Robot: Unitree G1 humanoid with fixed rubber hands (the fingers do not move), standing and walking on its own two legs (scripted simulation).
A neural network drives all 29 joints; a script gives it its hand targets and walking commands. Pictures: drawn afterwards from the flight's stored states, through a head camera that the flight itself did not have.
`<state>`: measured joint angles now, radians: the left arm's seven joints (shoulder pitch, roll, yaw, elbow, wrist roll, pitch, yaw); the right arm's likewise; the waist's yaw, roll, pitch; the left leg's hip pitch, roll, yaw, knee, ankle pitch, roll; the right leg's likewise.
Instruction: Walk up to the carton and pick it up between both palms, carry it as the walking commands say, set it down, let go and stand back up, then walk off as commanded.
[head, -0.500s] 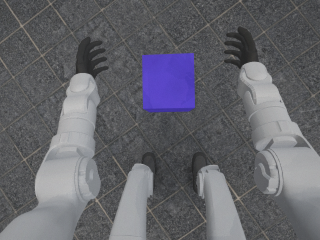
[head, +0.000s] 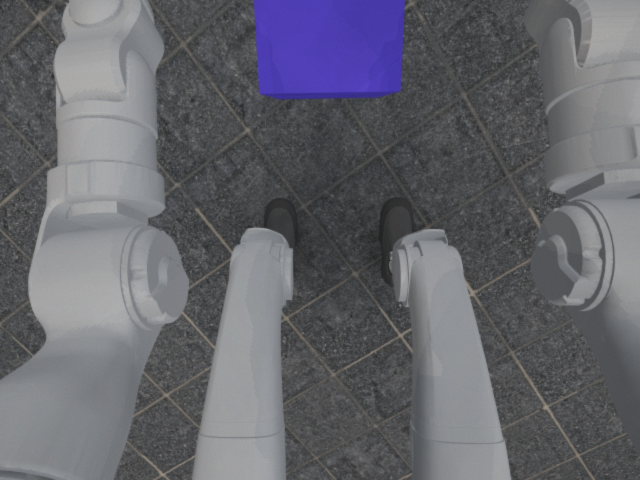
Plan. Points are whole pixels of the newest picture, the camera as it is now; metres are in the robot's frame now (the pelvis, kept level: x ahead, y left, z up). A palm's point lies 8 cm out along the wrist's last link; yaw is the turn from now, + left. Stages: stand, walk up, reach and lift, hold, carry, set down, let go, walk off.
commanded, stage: reach and lift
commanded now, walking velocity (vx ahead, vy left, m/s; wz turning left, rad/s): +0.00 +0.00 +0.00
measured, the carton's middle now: (328, 27) +0.55 +0.03 -0.51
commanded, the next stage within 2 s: none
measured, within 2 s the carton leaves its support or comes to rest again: neither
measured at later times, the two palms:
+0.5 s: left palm out of the picture +0.55 +0.20 -0.31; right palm out of the picture +0.57 -0.15 -0.30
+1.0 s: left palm (207, 24) +0.54 +0.21 -0.43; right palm (448, 10) +0.56 -0.14 -0.43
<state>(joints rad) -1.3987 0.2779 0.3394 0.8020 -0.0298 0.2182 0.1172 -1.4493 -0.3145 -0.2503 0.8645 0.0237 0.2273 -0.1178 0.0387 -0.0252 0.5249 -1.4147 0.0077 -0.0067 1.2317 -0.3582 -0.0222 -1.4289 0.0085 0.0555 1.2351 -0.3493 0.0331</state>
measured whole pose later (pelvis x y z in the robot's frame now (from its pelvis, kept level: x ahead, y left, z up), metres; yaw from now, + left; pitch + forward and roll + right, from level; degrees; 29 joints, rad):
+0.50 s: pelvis -0.03 +0.00 -0.15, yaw +0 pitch +33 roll -1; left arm -1.64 0.39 0.17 1.04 -0.16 0.22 0.15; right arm -1.65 -0.37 -0.17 1.05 0.13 0.23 -0.16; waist 0.03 -0.02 0.53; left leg -1.90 -0.01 -0.05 1.82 -0.49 -0.04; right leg -1.89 0.02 0.03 1.81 -0.49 0.04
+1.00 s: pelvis -0.02 +0.00 -0.25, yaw +0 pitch +34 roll -1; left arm -1.63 0.39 0.11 1.16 -0.21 0.11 0.12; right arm -1.64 -0.39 -0.11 1.16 0.20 0.12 -0.14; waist 0.04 0.00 0.52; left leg -2.17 -0.03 -0.05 2.14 -0.57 -0.04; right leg -2.16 0.03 0.04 2.13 -0.57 0.06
